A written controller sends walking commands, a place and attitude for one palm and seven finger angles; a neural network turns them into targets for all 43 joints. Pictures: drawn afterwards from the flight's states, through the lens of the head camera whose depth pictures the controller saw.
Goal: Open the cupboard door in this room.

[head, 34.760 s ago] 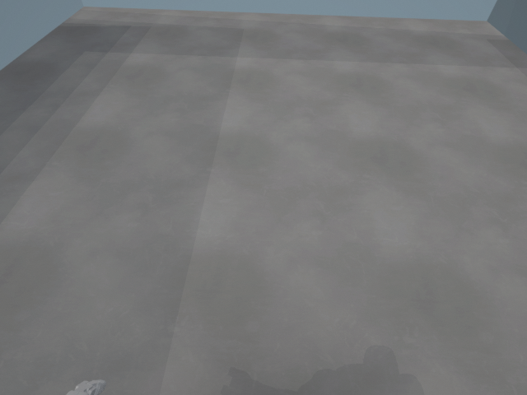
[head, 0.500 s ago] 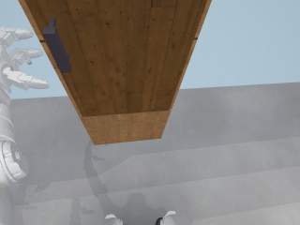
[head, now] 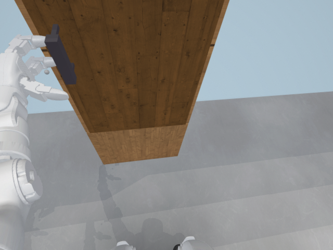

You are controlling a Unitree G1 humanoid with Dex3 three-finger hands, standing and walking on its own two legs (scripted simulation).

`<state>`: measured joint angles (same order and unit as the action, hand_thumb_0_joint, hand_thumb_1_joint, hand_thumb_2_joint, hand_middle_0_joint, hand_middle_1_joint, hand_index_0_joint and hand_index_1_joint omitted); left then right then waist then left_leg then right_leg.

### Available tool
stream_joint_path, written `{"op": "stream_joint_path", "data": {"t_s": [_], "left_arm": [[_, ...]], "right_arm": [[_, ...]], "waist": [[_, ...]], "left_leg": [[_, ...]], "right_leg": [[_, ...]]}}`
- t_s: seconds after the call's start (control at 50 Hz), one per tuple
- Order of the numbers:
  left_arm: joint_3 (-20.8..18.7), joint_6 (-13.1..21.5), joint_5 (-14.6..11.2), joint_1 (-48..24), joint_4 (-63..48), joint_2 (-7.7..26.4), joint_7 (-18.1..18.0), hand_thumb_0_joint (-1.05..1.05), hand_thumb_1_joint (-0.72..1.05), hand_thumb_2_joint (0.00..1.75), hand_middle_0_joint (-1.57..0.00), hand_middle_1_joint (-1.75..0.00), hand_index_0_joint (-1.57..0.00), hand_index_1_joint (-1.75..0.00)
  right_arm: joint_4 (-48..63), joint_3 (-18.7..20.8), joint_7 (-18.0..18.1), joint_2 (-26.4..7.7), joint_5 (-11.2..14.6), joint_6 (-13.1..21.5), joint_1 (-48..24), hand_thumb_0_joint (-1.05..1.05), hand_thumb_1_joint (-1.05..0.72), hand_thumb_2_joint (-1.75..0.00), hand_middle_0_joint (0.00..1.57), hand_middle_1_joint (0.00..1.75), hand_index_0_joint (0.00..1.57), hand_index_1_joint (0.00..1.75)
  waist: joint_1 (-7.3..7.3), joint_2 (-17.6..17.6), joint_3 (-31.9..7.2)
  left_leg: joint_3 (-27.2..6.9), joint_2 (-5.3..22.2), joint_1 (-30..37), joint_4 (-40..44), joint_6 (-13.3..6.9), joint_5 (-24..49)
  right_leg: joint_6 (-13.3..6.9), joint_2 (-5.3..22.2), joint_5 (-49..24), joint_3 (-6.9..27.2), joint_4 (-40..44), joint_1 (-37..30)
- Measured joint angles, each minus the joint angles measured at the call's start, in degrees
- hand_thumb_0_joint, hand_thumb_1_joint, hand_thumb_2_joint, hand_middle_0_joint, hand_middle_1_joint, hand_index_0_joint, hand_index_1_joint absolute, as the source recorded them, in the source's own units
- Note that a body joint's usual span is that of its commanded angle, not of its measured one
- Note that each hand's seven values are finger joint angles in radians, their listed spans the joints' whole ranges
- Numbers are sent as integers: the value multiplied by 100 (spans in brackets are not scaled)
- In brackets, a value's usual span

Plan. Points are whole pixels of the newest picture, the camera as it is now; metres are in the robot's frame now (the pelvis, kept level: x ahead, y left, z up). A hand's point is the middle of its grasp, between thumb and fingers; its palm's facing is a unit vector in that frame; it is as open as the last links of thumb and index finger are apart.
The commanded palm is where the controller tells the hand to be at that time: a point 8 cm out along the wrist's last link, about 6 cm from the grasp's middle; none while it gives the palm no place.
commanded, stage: slide the fingers in behind the handle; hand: left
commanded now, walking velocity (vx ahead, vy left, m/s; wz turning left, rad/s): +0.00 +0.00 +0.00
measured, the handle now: (63, 55) +0.55 +0.21 +0.12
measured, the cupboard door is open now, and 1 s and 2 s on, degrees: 0 0 0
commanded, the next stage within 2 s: close the thumb around the handle in 1.18 s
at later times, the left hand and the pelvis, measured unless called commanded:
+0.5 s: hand (64, 71) +0.50 +0.20 +0.12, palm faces +0.04 -1.00 +0.00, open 14.0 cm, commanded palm +0.47 +0.25 +0.12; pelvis +0.00 +0.00 +0.00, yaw +0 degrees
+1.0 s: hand (70, 71) +0.50 +0.19 +0.12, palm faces +0.06 -1.00 -0.01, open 14.0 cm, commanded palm +0.47 +0.24 +0.12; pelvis +0.00 -0.01 +0.00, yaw +0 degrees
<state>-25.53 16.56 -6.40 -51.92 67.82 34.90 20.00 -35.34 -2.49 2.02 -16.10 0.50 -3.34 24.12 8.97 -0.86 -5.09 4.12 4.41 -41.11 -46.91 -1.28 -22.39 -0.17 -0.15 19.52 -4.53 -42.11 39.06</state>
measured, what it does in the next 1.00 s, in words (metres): stands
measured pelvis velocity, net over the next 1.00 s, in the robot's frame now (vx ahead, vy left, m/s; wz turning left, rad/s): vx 0.00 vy -0.01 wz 0.00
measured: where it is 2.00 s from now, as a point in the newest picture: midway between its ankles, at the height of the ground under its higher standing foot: outside the picture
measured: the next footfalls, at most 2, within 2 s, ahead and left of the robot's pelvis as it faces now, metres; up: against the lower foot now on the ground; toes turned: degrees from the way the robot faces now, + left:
none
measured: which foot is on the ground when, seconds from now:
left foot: down 0.00-1.00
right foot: down 0.00-1.00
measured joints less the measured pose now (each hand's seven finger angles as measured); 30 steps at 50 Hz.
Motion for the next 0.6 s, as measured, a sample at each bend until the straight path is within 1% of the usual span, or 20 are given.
{"op": "stream_joint_path", "data": {"t_s": [0.08, 0.2, 0.34, 0.48, 0.6], "left_arm": [[-3, -13, 36, 55, -20, -50, -94, -2, -50, 30, -30, -120, -30, -120], [68, 44, -20, 75, -60, -160, -150, -2, -50, 30, -30, -120, -30, -120], [260, 22, -13, -26, -16, -312, -277, -2, -50, 30, -30, -120, -29, -120], [333, 66, 69, -134, -3, -458, -479, -2, -50, 30, -30, -120, -29, -120], [237, 82, 121, -134, 9, -525, -612, -2, -50, 30, -30, -120, -30, -120]], "right_arm": [[32, -8, -13, 26, 5, 3, -13, 0, -90, -90, 20, 30, 20, 30], [-9, -2, -23, 45, 14, 32, -25, 0, -90, -90, 20, 30, 20, 30], [-65, 27, -27, 23, 0, 83, -58, 0, -90, -90, 20, 30, 20, 30], [-85, 56, -53, 14, -25, 141, -79, 0, -90, -90, 20, 30, 20, 30], [-82, 51, -78, 28, -35, 141, -46, 0, -90, -90, 20, 30, 20, 30]], "waist": [[0, -14, 1], [-51, -24, 4], [-74, -35, 16], [-35, -25, 31], [3, -25, 15]], "left_leg": [[14, 0, 48, 22, 4, 2], [6, -6, 96, 42, 13, 8], [-33, -32, 83, 39, 18, 25], [-33, -37, 42, 23, 25, 33], [8, -17, 59, 43, 32, 30]], "right_leg": [[-4, -1, 5, 15, 1, -32], [-12, 2, 13, 9, 4, -76], [-17, 26, 23, -28, -15, -77], [-25, 31, 30, -24, -56, -23], [-32, 10, 28, 19, -58, -7]]}}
